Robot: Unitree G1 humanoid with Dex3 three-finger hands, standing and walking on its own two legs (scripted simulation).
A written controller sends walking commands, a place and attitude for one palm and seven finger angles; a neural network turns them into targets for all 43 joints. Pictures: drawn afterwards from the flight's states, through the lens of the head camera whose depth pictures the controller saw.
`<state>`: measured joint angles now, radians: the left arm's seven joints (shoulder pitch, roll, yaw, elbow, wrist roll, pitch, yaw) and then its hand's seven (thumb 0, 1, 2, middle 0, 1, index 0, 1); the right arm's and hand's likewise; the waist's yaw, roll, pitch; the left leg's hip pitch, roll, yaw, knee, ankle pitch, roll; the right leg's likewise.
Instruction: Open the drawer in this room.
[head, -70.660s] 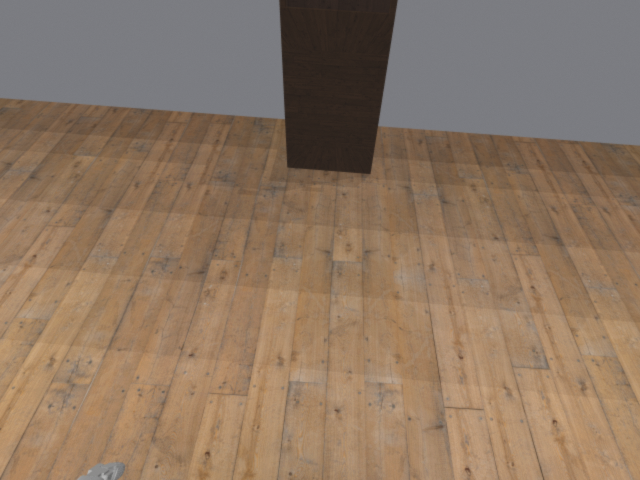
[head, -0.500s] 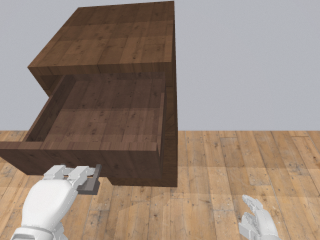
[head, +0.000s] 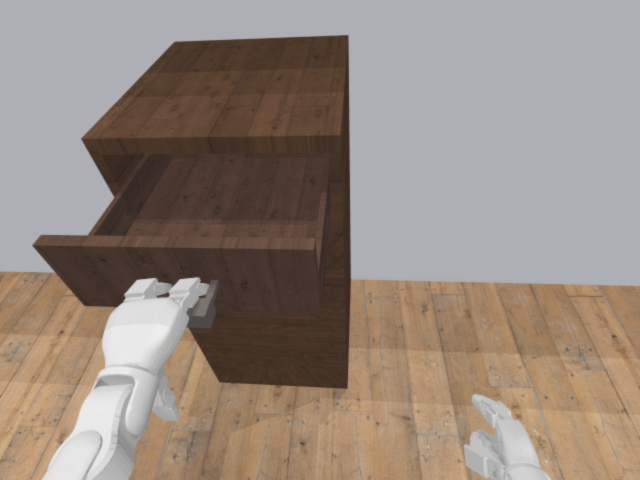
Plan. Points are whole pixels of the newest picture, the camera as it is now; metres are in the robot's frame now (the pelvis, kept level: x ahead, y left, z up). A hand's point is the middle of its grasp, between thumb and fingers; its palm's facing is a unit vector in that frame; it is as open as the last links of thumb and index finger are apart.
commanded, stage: open the thumb to release the handle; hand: left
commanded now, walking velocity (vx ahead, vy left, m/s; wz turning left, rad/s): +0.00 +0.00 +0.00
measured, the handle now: (177, 298) +0.32 +0.24 +0.06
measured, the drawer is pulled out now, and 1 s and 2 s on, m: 0.21 0.19 0.19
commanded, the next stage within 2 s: lift the hand off the handle in 0.18 s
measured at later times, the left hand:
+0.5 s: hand (169, 345) +0.26 +0.23 +0.04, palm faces +0.04 -0.08 -1.00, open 14.6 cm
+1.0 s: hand (167, 338) +0.27 +0.23 +0.05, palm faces -0.06 -0.10 -0.99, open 14.9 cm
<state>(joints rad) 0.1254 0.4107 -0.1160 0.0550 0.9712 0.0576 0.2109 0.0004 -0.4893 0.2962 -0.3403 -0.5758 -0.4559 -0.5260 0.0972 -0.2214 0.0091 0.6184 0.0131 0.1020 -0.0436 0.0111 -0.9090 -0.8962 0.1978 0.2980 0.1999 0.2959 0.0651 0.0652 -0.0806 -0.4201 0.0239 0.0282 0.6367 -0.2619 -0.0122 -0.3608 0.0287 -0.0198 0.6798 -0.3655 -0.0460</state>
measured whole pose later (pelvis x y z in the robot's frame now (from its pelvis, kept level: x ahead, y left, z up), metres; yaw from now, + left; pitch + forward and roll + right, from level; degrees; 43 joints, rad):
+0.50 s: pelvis +0.01 +0.00 +0.00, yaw +1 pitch +4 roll +1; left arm 0.13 0.41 -0.12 0.05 0.99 -0.01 0.25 0.00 -0.49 0.30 -0.32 -0.61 -0.43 -0.54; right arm 0.13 -0.22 -0.01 0.67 0.02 0.08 -0.06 0.01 -0.91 -0.90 0.20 0.30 0.20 0.30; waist 0.09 0.08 -0.07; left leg -0.45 0.01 0.01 0.65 -0.27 -0.01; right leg -0.38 0.02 -0.03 0.69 -0.38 -0.04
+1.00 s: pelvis +0.02 +0.01 +0.01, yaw +0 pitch +3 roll +1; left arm 0.20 0.45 -0.09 -0.06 0.93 0.03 0.13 0.00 -0.49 0.30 -0.33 -0.50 -0.42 -0.44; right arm 0.10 -0.23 -0.02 0.62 0.00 0.06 -0.05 0.01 -0.91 -0.90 0.20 0.30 0.20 0.30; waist 0.06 0.08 -0.04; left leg -0.36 0.01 0.03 0.59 -0.28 -0.01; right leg -0.30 0.02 -0.01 0.62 -0.37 -0.04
